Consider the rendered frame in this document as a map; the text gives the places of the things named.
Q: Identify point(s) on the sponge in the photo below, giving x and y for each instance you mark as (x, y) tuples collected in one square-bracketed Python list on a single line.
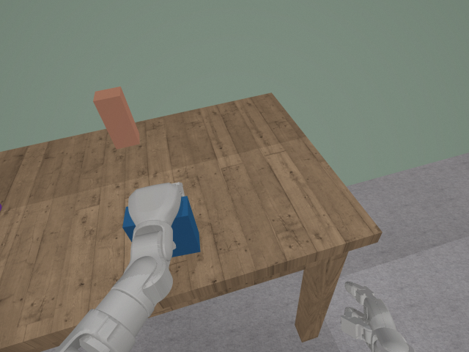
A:
[(185, 231)]

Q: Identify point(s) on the table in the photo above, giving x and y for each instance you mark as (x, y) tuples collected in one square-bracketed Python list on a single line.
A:
[(265, 202)]

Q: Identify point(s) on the robot left hand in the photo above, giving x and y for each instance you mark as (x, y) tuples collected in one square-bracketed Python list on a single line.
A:
[(158, 202)]

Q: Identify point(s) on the robot right hand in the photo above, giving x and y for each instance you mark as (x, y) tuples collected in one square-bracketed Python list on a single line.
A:
[(375, 314)]

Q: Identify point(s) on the right robot forearm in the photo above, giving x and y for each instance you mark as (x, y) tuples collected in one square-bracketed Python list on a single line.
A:
[(389, 340)]

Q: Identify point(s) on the left robot forearm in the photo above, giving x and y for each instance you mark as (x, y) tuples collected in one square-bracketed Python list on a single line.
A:
[(113, 325)]

